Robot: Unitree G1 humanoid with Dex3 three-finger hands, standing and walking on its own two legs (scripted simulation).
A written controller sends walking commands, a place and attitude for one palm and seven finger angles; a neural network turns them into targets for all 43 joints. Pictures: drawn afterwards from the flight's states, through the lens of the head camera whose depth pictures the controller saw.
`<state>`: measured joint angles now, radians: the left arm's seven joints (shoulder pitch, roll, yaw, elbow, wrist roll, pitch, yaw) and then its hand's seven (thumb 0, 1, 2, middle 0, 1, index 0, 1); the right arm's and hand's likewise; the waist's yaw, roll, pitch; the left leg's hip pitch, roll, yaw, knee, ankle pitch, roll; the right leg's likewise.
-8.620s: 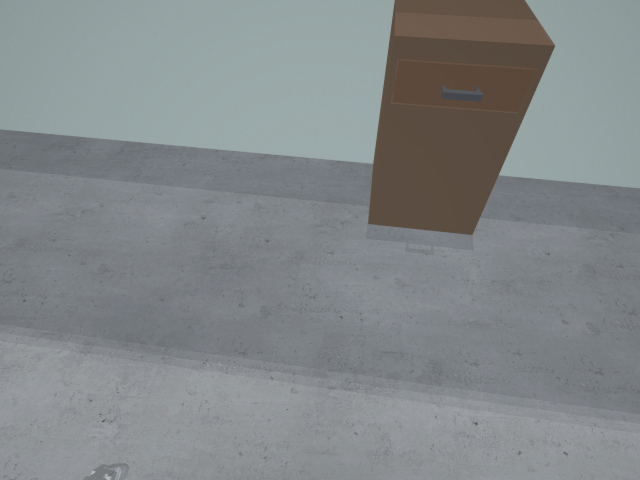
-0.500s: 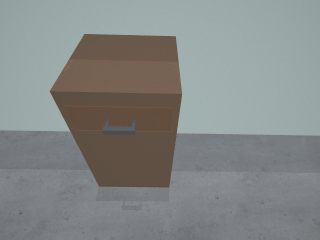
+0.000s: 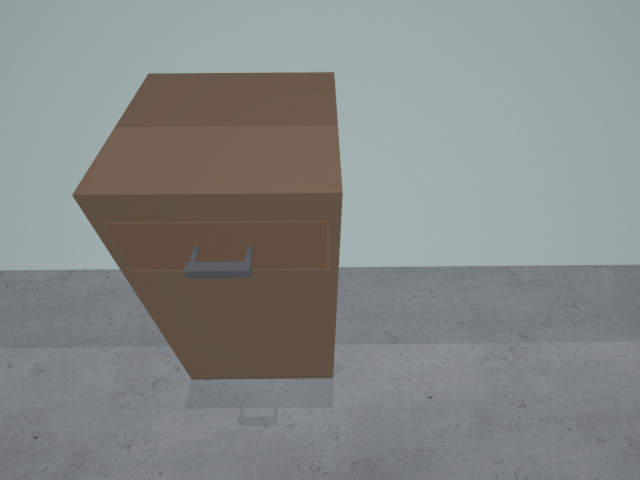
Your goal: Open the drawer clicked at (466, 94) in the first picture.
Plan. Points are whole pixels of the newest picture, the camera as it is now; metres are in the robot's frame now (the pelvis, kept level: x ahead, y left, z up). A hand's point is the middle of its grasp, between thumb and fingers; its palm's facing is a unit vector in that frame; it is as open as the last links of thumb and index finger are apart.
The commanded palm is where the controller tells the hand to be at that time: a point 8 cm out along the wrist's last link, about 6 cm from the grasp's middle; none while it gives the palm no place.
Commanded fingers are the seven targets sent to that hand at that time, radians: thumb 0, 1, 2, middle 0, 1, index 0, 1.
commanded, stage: come to a stop and stand still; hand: left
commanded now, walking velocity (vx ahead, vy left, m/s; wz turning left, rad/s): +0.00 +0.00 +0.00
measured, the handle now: (220, 260) +0.51 +0.22 -0.11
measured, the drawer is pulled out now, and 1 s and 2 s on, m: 0.00 0.00 0.00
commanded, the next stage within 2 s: look again from close up in 0.48 s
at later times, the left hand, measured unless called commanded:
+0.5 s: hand out of the picture -0.02 +0.13 -0.17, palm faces +0.06 -0.98 -0.16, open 7.3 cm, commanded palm none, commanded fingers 0.00 0.90 0.90 -0.20 -0.30 -0.20 -0.30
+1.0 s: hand out of the picture -0.03 +0.12 -0.17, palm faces +0.07 -0.98 -0.16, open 7.3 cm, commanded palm none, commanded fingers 0.00 0.90 0.90 -0.20 -0.30 -0.20 -0.30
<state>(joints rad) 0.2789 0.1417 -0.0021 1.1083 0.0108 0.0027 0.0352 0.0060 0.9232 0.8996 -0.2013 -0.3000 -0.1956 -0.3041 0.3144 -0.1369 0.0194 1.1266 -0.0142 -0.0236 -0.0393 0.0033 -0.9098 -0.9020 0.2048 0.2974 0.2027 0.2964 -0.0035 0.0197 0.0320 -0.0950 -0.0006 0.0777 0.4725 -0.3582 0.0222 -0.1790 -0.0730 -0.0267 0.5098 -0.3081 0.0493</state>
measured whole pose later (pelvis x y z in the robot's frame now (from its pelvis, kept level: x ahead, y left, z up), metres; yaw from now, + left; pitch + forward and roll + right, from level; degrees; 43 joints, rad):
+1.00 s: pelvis -0.01 -0.03 +0.00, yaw +1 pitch -1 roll +0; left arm 0.31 0.12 0.00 1.12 0.01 -0.01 0.03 0.01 0.92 0.90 -0.20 -0.30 -0.19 -0.30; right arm 0.32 -0.11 0.02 1.14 -0.01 -0.02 -0.04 0.00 -0.91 -0.90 0.20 0.30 0.20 0.30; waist 0.01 0.00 0.03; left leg -0.09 0.05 0.04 0.42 -0.31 -0.03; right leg -0.16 -0.02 -0.07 0.45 -0.27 0.00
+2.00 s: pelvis -0.05 -0.04 -0.02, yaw +1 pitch +5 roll +1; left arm 0.17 0.31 -0.11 0.09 1.04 0.06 0.32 0.00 0.18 0.59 -0.27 -0.76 -0.27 -0.76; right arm 0.12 -0.19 0.02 0.60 -0.06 0.06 -0.01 0.01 -0.91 -0.90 0.21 0.30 0.21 0.30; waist 0.07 0.05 -0.05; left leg -0.44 0.04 0.04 0.72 -0.38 -0.03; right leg -0.51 -0.05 -0.05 0.76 -0.34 -0.02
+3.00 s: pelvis -0.03 -0.02 +0.00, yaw +1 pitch +3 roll +0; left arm -0.07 0.44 -0.05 0.09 0.96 -0.01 0.09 0.00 -0.49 0.30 -0.32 -1.20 -0.31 -1.20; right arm 0.15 -0.26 -0.02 0.64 -0.01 0.09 -0.02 0.01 -0.91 -0.90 0.21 0.30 0.20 0.30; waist 0.08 0.08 -0.01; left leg -0.23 0.02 0.05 0.46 -0.29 -0.01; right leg -0.30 -0.06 -0.05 0.49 -0.25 0.01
